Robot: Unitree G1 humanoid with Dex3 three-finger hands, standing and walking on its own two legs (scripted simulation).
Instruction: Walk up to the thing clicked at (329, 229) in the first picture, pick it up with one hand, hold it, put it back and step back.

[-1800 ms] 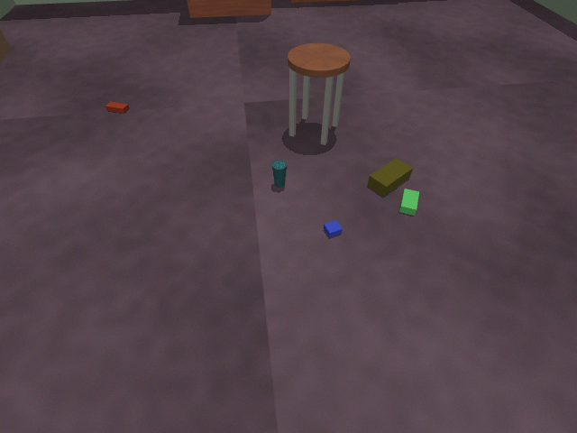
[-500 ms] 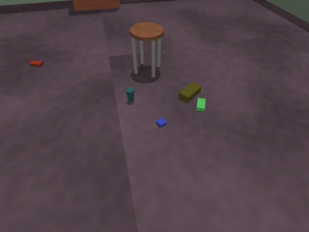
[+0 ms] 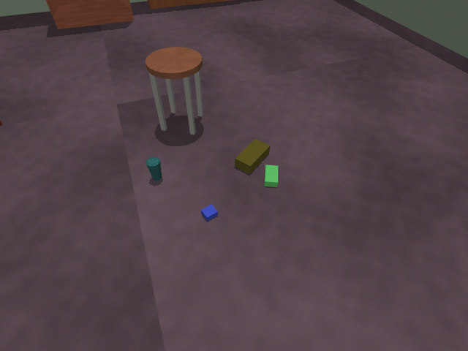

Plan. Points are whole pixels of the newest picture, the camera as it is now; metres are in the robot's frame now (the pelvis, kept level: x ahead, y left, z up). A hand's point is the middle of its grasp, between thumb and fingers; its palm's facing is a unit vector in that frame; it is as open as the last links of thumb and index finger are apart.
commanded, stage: walk up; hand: left
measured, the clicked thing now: (209, 212) +0.91 +0.14 -0.75
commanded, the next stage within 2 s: none
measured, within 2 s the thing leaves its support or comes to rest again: neither
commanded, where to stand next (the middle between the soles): +0.50 -0.02 m, yaw -7 degrees
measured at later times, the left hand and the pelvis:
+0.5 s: hand (138, 270) +0.32 +0.22 -0.11, palm faces -0.13 -0.90 -0.42, open 7.4 cm; pelvis +0.19 -0.05 +0.00, yaw -6 degrees
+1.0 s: hand (135, 220) +0.46 +0.27 -0.14, palm faces -0.21 -0.90 -0.38, open 7.4 cm; pelvis +0.36 +0.00 +0.00, yaw -9 degrees
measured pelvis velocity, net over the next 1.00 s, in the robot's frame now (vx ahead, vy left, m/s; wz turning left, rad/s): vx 0.36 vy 0.00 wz -0.16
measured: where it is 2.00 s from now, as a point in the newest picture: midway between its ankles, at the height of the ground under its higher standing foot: (241, 308)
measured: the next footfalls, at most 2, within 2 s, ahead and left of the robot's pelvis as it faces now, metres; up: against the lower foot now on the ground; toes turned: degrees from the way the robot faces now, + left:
left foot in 0.02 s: +0.13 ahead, +0.14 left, +0.00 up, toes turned +3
right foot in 0.36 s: +0.27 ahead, -0.16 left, +0.00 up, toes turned -7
